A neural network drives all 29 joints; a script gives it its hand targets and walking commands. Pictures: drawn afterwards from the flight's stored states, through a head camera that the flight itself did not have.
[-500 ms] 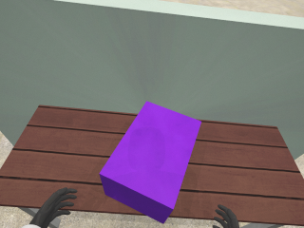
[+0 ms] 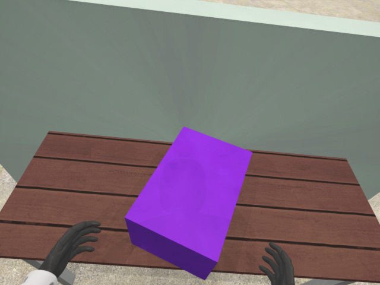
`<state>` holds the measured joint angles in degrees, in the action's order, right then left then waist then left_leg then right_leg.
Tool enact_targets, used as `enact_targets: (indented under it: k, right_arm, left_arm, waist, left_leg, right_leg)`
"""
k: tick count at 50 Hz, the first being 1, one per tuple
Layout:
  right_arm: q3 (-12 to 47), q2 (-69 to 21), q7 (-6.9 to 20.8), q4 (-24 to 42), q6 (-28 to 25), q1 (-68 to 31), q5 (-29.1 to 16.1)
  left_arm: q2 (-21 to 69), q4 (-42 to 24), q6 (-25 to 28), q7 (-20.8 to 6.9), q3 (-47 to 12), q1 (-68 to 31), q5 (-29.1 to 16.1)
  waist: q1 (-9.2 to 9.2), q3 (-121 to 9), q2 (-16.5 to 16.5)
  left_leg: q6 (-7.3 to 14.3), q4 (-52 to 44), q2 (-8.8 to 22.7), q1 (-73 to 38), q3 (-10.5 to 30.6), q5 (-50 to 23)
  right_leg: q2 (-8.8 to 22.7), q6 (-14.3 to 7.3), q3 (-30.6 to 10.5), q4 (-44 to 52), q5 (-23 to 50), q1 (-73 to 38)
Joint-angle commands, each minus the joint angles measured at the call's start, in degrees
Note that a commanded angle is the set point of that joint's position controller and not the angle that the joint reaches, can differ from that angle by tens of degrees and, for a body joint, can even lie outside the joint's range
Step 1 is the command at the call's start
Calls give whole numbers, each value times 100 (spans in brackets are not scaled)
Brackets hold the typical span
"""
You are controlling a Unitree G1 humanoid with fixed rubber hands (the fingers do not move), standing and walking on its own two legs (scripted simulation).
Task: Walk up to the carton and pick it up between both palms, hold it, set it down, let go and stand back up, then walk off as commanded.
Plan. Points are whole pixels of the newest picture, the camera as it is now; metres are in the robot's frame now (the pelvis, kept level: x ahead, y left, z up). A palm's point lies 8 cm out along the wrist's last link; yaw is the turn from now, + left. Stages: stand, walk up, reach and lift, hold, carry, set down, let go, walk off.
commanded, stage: reach and lift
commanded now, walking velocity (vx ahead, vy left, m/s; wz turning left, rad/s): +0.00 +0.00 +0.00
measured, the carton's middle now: (193, 196) +0.38 +0.00 -0.11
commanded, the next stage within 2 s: none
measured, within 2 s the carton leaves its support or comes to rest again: neither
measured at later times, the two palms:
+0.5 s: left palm (76, 213) +0.28 +0.25 -0.01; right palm (271, 252) +0.22 -0.15 -0.02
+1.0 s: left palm (85, 185) +0.34 +0.24 +0.01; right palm (265, 225) +0.27 -0.15 -0.02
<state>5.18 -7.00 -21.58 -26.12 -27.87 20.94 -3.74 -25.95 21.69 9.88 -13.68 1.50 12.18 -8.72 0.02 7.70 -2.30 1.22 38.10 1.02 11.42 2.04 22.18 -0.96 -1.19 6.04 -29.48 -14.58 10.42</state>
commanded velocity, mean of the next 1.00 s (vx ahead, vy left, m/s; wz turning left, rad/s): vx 0.00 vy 0.00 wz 0.00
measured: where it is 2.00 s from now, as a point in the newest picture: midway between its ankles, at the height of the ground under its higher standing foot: outside the picture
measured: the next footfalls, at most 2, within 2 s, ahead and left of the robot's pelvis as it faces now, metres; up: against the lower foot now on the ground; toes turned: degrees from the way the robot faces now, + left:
none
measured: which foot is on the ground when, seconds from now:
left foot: down 0.00-1.00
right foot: down 0.00-1.00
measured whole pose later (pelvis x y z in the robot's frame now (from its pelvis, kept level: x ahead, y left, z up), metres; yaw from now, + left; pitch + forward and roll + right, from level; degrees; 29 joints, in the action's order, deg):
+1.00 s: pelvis +0.00 -0.01 +0.00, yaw -1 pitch +1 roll -4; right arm 2.6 -5.1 -25.2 -39.7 -24.0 -9.7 -4.4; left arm -26.0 30.4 0.9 -12.5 1.5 -17.8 -9.4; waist 0.3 8.6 -2.3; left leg 0.9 38.1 1.7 17.4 2.0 21.4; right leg -1.5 -0.7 6.0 -28.8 -13.3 16.2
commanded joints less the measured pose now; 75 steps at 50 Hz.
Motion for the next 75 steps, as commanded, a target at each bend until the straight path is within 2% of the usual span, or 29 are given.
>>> enact_targets:
  k: [1,2,3,6,10,16,27,32,34,36,37,38,39,40,43,46,47,57,58,60,61,64,65,66,68,70,71,74,75]
  right_arm:
    - [133,128,-106,1036,-88,-899,90]
    - [119,217,-102,992,-11,-1074,55]
    - [116,158,-144,997,10,-921,76]
    - [124,158,-184,825,139,-1176,10]
    - [-48,241,-232,704,192,-1359,80]
    - [-43,236,-282,449,151,-1660,-4]
    - [-158,354,-332,70,27,-2808,-41]
    - [-103,289,-368,-240,-71,-2520,-131]
    - [-404,435,-379,-455,-60,-2898,-106]
    - [-412,453,-361,-408,11,-3424,-156]
    - [-532,566,-382,-382,55,-3833,-83]
    - [-429,408,-438,-352,22,-3433,-109]
    - [-611,464,-465,-436,52,-3932,-43]
    - [-445,340,-445,-464,-31,-3388,-114]
    - [-516,457,-449,-645,45,-3818,-150]
    - [-585,404,-450,-680,60,-4204,-205]
    - [-723,511,-447,-800,111,-4423,-87]
    - [-488,272,-543,-886,114,-4514,-232]
    - [-632,364,-566,-945,145,-4813,-155]
    - [-346,158,-514,-837,84,-4451,-374]
    - [-478,214,-543,-914,85,-4810,-210]
    - [-588,196,-555,-1025,32,-4890,-114]
    - [-417,107,-532,-1073,13,-4743,-242]
    - [-570,216,-496,-1253,19,-5123,-158]
    - [-660,213,-492,-1161,-79,-5189,-63]
    - [-404,54,-499,-1029,-250,-4595,-191]
    - [-647,127,-485,-1489,-308,-4696,-94]
    - [-786,200,-465,-1819,-380,-5144,-78]
    - [-731,99,-454,-1795,-481,-5018,-42]
  left_arm:
    - [-1359,-1084,248,23,-193,-1352,-863]
    - [-1368,-1025,198,32,-138,-1488,-826]
    - [-1316,-1031,162,32,-231,-1458,-851]
    - [-1329,-955,14,36,-112,-1703,-790]
    - [-1106,-971,-141,105,-187,-1935,-738]
    - [-940,-687,-345,108,-60,-2209,-554]
    - [-869,-299,-402,131,-51,-3342,-502]
    - [-938,-144,-519,104,234,-3147,-316]
    - [-823,-249,-553,161,102,-3606,-331]
    - [-848,-72,-591,170,-1,-3980,-447]
    - [-810,-19,-558,214,-198,-4347,-520]
    - [-883,44,-652,201,18,-3987,-445]
    - [-823,79,-638,247,-173,-4459,-514]
    - [-849,-7,-648,222,63,-4003,-375]
    - [-913,277,-705,218,86,-4380,-322]
    - [-871,284,-717,256,37,-4782,-344]
    - [-905,361,-669,286,13,-5106,-354]
    - [-938,669,-676,265,213,-5260,-171]
    - [-820,736,-674,301,30,-5546,-209]
    - [-908,658,-647,272,237,-5291,-78]
    - [-819,851,-583,289,119,-5537,-155]
    - [-835,968,-507,307,174,-5715,-52]
    - [-708,962,-475,311,189,-5550,0]
    - [-602,1302,-408,342,51,-5894,-85]
    - [-599,1201,-256,359,-34,-6022,-149]
    - [-557,827,-166,344,97,-5510,-4]
    - [-554,1203,-140,342,173,-5595,136]
    - [-399,1508,-30,361,-6,-6124,110]
    - [-301,1597,7,351,40,-5990,133]
  waist:
    - [176,-526,1142]
    - [134,-482,1154]
    - [312,-460,1194]
    - [222,-525,1132]
    - [449,-752,1264]
    - [503,-977,1222]
    - [676,-1552,1096]
    - [655,-1516,1096]
    - [840,-1728,1263]
    - [830,-1813,1159]
    - [999,-1911,1263]
    - [862,-1869,1032]
    - [1056,-2014,1114]
    - [900,-2154,1068]
    - [899,-2350,1147]
    - [918,-2684,1186]
    - [1052,-2710,1278]
    - [919,-3533,1111]
    - [1083,-3559,1158]
    - [806,-3634,1272]
    - [928,-3661,1160]
    - [945,-3830,1204]
    - [828,-3813,1268]
    - [928,-3776,1190]
    - [985,-4097,1179]
    - [867,-4371,1248]
    - [837,-4284,1473]
    - [1009,-4157,1495]
    - [945,-4224,1378]
  left_leg:
    - [-243,-880,327,422,0,-698]
    - [-229,-928,368,590,7,-653]
    - [-227,-882,367,460,4,-725]
    - [-233,-896,347,443,-17,-775]
    - [-311,-810,363,246,-39,-1287]
    - [-396,-635,314,38,-25,-2119]
    - [-386,-440,223,212,-77,-2272]
    - [-433,-388,207,-15,-21,-2815]
    - [-497,-372,238,-74,-13,-2909]
    - [-466,-382,249,154,-30,-2650]
    - [-473,-354,230,282,-22,-2522]
    - [-445,-333,206,266,-75,-2628]
    - [-467,-300,236,355,-39,-2568]
    - [-477,-243,207,200,-73,-2951]
    - [-464,-259,221,341,-93,-2704]
    - [-500,-182,217,384,-94,-2908]
    - [-510,-248,221,429,-87,-2673]
    - [-471,-106,139,897,-205,-2616]
    - [-487,-76,174,920,-172,-2576]
    - [-501,-38,104,1030,-216,-2645]
    - [-479,-101,118,1162,-215,-2384]
    - [-478,-20,105,1374,-226,-2260]
    - [-457,64,80,1301,-204,-2411]
    - [-467,91,114,1464,-176,-2160]
    - [-476,208,92,1565,-184,-2238]
    - [-490,357,67,1231,-99,-2932]
    - [-551,365,88,1316,-106,-2649]
    - [-587,419,106,1465,13,-2433]
    - [-578,441,87,1546,-21,-2322]
  right_leg:
    - [297,-169,-709,504,30,-569]
    - [271,-157,-706,463,-18,-622]
    - [254,-135,-667,431,194,-657]
    - [293,-103,-688,500,269,-726]
    - [213,-115,-588,451,598,-619]
    - [229,-82,-588,486,1224,-645]
    - [249,82,-553,397,1797,-629]
    - [188,149,-540,399,2253,-727]
    - [135,117,-484,389,2129,-546]
    - [145,61,-479,409,1824,-507]
    - [154,68,-422,389,1720,-400]
    - [140,124,-477,396,1957,-612]
    - [128,123,-436,364,1956,-435]
    - [109,142,-446,334,2205,-672]
    - [117,115,-449,287,2063,-555]
    - [75,88,-428,251,2002,-509]
    - [75,82,-417,289,1823,-335]
    - [35,167,-439,59,2124,-592]
    - [43,147,-392,2,2055,-414]
    - [47,140,-482,-41,2093,-548]
    - [65,163,-482,-43,2047,-457]
    - [34,135,-469,-117,1821,-340]
    - [62,122,-481,-165,1926,-345]
    - [39,89,-461,-207,1572,-11]
    - [27,90,-423,-251,1643,113]
    - [-26,122,-514,-325,2302,-91]
    - [-14,115,-482,-369,1893,260]
    - [-31,53,-450,-394,1627,587]
    - [-30,118,-455,-397,1607,568]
